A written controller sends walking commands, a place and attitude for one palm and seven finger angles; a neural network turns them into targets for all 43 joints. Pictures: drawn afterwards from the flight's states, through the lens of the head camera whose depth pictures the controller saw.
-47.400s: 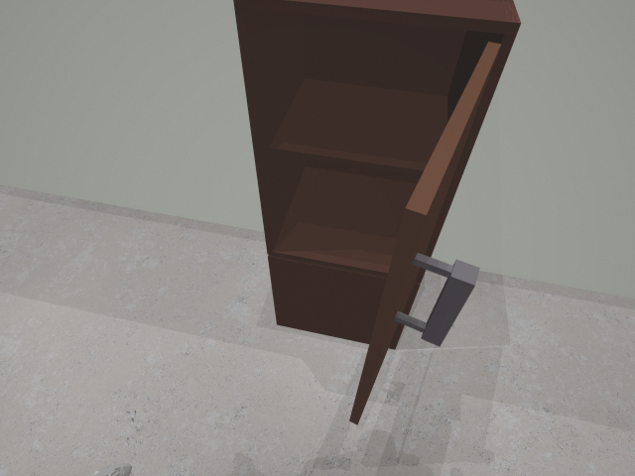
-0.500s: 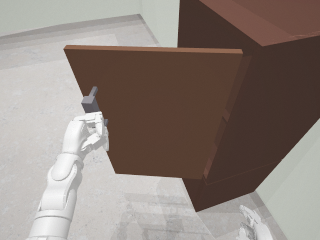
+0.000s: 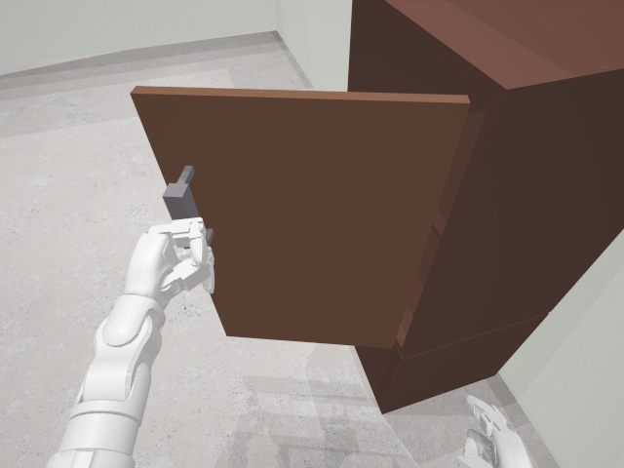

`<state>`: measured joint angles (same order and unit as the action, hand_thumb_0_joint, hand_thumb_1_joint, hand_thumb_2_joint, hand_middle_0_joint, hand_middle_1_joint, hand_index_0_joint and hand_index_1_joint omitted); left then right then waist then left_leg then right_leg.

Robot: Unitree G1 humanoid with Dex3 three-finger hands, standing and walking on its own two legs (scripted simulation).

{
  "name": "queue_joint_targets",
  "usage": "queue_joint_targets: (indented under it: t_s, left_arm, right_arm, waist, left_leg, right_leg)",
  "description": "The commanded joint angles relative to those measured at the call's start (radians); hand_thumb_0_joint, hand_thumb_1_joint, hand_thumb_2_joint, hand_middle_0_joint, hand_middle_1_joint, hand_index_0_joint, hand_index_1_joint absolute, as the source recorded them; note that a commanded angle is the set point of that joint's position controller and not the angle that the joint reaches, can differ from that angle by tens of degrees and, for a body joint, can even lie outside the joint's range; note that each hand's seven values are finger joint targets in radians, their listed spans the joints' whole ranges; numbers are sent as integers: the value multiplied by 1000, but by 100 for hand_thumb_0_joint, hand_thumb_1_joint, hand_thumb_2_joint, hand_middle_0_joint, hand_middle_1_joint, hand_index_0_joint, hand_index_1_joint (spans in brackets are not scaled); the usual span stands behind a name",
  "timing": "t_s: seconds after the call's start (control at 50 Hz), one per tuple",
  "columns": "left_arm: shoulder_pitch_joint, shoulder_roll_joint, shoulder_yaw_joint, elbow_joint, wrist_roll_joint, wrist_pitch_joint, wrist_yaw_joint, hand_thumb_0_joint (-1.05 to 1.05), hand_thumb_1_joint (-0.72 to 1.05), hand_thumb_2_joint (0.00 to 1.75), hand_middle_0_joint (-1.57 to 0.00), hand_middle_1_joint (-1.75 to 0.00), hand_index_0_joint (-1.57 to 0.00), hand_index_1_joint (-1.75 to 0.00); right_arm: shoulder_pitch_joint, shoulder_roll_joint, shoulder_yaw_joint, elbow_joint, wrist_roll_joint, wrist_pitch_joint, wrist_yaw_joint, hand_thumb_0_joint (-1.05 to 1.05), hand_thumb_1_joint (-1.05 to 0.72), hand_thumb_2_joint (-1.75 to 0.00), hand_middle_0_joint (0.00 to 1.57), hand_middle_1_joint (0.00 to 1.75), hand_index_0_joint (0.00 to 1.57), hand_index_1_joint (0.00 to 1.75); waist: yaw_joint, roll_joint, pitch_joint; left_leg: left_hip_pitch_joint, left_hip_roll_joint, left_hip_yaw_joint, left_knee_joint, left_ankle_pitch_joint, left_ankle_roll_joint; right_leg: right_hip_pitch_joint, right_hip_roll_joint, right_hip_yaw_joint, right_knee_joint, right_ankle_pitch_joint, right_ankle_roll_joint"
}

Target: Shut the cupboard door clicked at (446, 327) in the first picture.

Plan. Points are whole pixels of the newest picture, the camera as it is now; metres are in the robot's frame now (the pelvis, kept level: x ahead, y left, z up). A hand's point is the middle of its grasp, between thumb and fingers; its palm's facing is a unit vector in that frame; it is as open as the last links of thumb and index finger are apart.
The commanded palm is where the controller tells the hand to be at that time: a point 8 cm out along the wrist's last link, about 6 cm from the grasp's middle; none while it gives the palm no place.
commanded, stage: push the door shut along its arc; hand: left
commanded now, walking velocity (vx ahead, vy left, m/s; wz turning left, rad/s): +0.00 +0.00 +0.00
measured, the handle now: (194, 217) +0.42 +0.19 +0.10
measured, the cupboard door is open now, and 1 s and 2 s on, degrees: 68 48 33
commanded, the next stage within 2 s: pull the fist back off the door in 1.74 s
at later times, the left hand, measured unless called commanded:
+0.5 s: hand (217, 226) +0.40 +0.15 +0.11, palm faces -0.17 -0.98 -0.03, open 3.1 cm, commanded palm +0.40 +0.19 +0.10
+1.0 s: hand (257, 194) +0.46 +0.11 +0.10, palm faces -0.33 -0.94 -0.01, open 3.1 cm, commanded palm +0.46 +0.17 +0.10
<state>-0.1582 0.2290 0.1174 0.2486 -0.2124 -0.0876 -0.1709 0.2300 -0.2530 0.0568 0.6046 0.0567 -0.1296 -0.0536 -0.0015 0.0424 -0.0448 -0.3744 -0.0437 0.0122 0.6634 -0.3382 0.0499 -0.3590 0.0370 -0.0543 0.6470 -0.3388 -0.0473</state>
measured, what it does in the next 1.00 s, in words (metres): stands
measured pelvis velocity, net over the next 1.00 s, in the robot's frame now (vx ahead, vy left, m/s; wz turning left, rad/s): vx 0.00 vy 0.02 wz -0.02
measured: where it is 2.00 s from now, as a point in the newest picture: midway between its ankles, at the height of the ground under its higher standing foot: outside the picture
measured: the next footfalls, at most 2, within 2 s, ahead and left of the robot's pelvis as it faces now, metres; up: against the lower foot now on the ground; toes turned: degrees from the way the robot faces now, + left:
none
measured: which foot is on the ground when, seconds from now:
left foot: down 0.00-1.00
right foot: down 0.00-1.00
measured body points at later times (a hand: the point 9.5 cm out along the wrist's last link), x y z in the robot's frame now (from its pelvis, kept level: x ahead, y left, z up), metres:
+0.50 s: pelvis -0.01 +0.01 -0.01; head +0.03 +0.00 +0.44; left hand +0.40 +0.21 +0.11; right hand +0.11 -0.25 -0.11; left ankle +0.00 +0.09 -0.72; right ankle +0.00 -0.09 -0.72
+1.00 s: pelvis +0.00 +0.02 -0.01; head +0.07 +0.01 +0.43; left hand +0.48 +0.16 +0.11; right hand +0.04 -0.25 -0.13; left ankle +0.00 +0.09 -0.72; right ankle +0.00 -0.09 -0.72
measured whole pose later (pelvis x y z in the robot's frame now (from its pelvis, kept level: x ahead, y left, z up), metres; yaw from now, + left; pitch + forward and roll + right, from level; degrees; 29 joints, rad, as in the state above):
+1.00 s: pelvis +0.00 +0.02 -0.01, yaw -1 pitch +11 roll -1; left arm -0.85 0.34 0.16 1.05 -0.19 -0.26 -0.38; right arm 0.37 -0.29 0.03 0.68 0.04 -0.07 -0.03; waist -0.12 0.03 -0.06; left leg -0.59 -0.05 0.03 0.76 -0.36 0.07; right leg -0.58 0.03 -0.04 0.73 -0.36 -0.03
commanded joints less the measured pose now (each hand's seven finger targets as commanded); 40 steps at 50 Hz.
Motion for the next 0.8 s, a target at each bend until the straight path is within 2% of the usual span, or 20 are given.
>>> queue_joint_targets:
  t_s: [0.0, 0.02, 0.04, 0.16, 0.18, 0.24, 0.3, 0.32, 0.38, 0.44, 0.48, 0.52, 0.54, 0.58, 0.62, 0.64, 0.66, 0.7, 0.76, 0.78]
  left_arm:
    - [-460, 208, 99, -151, -24, -81, -16, 0, 90, 90, -130, -150, -130, -150]
    - [-477, 209, 102, -118, -28, -85, -25, 0, 90, 90, -130, -150, -130, -150]
    - [-486, 218, 110, -100, -31, -89, -36, 0, 90, 90, -130, -150, -130, -150]
    - [-611, 201, 68, 4, -40, -117, -87, 0, 90, 90, -130, -150, -130, -150]
    - [-615, 208, 67, 12, -41, -121, -91, 0, 90, 90, -130, -150, -130, -150]
    - [-709, 190, 34, 77, -38, -128, -109, 0, 90, 90, -130, -150, -130, -150]
    - [-786, 197, 25, 121, -36, -139, -122, 0, 90, 90, -130, -150, -130, -150]
    - [-816, 165, -8, 128, -34, -143, -130, 0, 90, 90, -130, -150, -130, -150]
    - [-861, 198, 15, 218, -31, -149, -135, 0, 90, 90, -130, -150, -130, -150]
    - [-949, 191, 4, 289, -32, -162, -148, 0, 90, 90, -130, -150, -130, -150]
    - [-994, 202, 4, 335, -24, -174, -150, 0, 90, 90, -130, -150, -130, -150]
    - [-1028, 193, -4, 363, -16, -189, -154, 0, 90, 90, -130, -150, -130, -150]
    - [-1036, 159, -26, 402, -20, -191, -161, 0, 90, 90, -130, -150, -130, -150]
    - [-1058, 220, 20, 457, -16, -202, -164, 0, 90, 90, -130, -150, -130, -150]
    - [-1123, 211, 14, 465, -17, -216, -171, 0, 90, 90, -130, -150, -130, -150]
    - [-1117, 225, 27, 471, -13, -224, -173, 0, 90, 90, -130, -150, -130, -150]
    - [-1110, 205, 12, 492, -12, -225, -178, 0, 90, 90, -130, -150, -130, -150]
    - [-1142, 243, 40, 530, -12, -224, -181, 0, 90, 90, -130, -150, -130, -150]
    - [-1162, 280, 78, 547, -9, -228, -184, 0, 90, 90, -130, -150, -130, -150]
    - [-1157, 287, 83, 549, -10, -232, -184, 0, 90, 90, -130, -150, -130, -150]
  right_arm:
    - [-71, -127, -50, -131, -3, -48, -17, 0, -90, -90, 20, 30, 20, 30]
    - [-66, -126, -49, -126, -1, -49, -17, 0, -90, -90, 20, 30, 20, 30]
    - [-63, -128, -51, -125, -1, -48, -18, 0, -90, -90, 20, 30, 20, 30]
    - [-33, -140, -56, -112, 4, -47, -13, 0, -90, -90, 20, 30, 20, 30]
    - [-25, -146, -59, -114, 2, -46, -12, 0, -90, -90, 20, 30, 20, 30]
    - [-12, -150, -60, -99, 6, -43, -13, 0, -90, -90, 20, 30, 20, 30]
    - [4, -158, -64, -86, 6, -37, -13, 0, -90, -90, 20, 30, 20, 30]
    - [6, -157, -65, -84, 7, -39, -12, 0, -90, -90, 20, 30, 20, 30]
    - [35, -170, -69, -64, 4, -32, -11, 0, -90, -90, 20, 30, 20, 30]
    - [46, -172, -67, -54, 4, -27, -9, 0, -90, -90, 20, 30, 20, 30]
    - [61, -176, -68, -45, 3, -23, -8, 0, -90, -90, 20, 30, 20, 30]
    - [78, -177, -71, -39, 1, -22, -3, 0, -90, -90, 20, 30, 20, 30]
    - [83, -175, -71, -38, 0, -22, 0, 0, -90, -90, 20, 30, 20, 30]
    - [105, -188, -74, -27, -4, -15, -1, 0, -90, -90, 20, 30, 20, 30]
    - [110, -187, -75, -28, -5, -15, 2, 0, -90, -90, 20, 30, 20, 30]
    - [118, -188, -78, -27, -6, -14, 4, 0, -90, -90, 20, 30, 20, 30]
    - [122, -186, -77, -29, -6, -12, 7, 0, -90, -90, 20, 30, 20, 30]
    - [139, -194, -79, -22, -9, -4, 4, 0, -90, -90, 20, 30, 20, 30]
    - [155, -194, -80, -24, -12, 3, 7, 0, -90, -90, 20, 30, 20, 30]
    - [164, -197, -83, -28, -14, 8, 5, 0, -90, -90, 20, 30, 20, 30]
  waist:
    - [-29, -47, -205]
    - [-29, -54, -205]
    - [-24, -28, -227]
    - [-46, -17, -245]
    - [-46, -49, -264]
    - [-72, -51, -249]
    - [-79, -29, -263]
    - [-90, -14, -280]
    - [-93, -40, -278]
    - [-110, -53, -283]
    - [-112, -15, -284]
    - [-115, 5, -324]
    - [-123, -14, -315]
    - [-119, -25, -315]
    - [-129, -31, -342]
    - [-121, 0, -366]
    - [-125, -8, -365]
    - [-135, -42, -359]
    - [-128, -15, -383]
    - [-127, -33, -397]
  left_leg:
    - [77, 29, -44, -85, 154, -9]
    - [77, 30, -47, -86, 162, -10]
    - [82, 28, -46, -83, 170, -12]
    - [99, 29, -60, -74, 192, -13]
    - [99, 30, -60, -68, 197, -10]
    - [93, 30, -65, -64, 175, -8]
    - [106, 30, -75, -63, 171, -9]
    - [127, 30, -78, -60, 176, -11]
    - [121, 31, -90, -54, 180, -12]
    - [104, 31, -93, -51, 158, -11]
    - [115, 31, -97, -44, 167, -14]
    - [147, 36, -111, -39, 199, -21]
    - [141, 36, -110, -35, 200, -20]
    - [127, 38, -114, -32, 201, -22]
    - [119, 37, -111, -24, 202, -20]
    - [134, 38, -113, -20, 228, -24]
    - [138, 38, -113, -14, 240, -24]
    - [111, 41, -109, -7, 248, -20]
    - [103, 40, -102, -1, 268, -22]
    - [105, 41, -100, 3, 293, -21]
  right_leg:
    - [54, -39, 68, -106, 194, 25]
    - [55, -38, 66, -104, 206, 23]
    - [59, -38, 65, -97, 216, 21]
    - [20, -34, 53, -81, 237, 15]
    - [31, -35, 55, -78, 240, 18]
    - [-11, -33, 53, -78, 221, 19]
    - [-33, -33, 48, -73, 204, 15]
    - [-52, -31, 43, -68, 204, 15]
    - [-71, -27, 37, -61, 196, 12]
    - [-94, -26, 36, -55, 177, 13]
    - [-123, -25, 33, -44, 172, 9]
    - [-146, -23, 26, -29, 183, 6]
    - [-158, -20, 25, -28, 183, 8]
    - [-164, -19, 23, -19, 176, 6]
    - [-162, -19, 28, -12, 187, 9]
    - [-164, -19, 26, -3, 200, 6]
    - [-174, -18, 25, -2, 207, 6]
    - [-173, -16, 27, 3, 221, 11]
    - [-159, -16, 31, 11, 244, 10]
    - [-149, -15, 28, 17, 260, 12]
